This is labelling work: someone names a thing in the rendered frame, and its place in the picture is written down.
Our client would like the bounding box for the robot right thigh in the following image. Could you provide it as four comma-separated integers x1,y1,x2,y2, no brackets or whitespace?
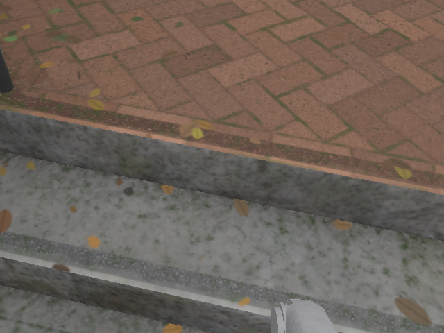
271,300,338,333

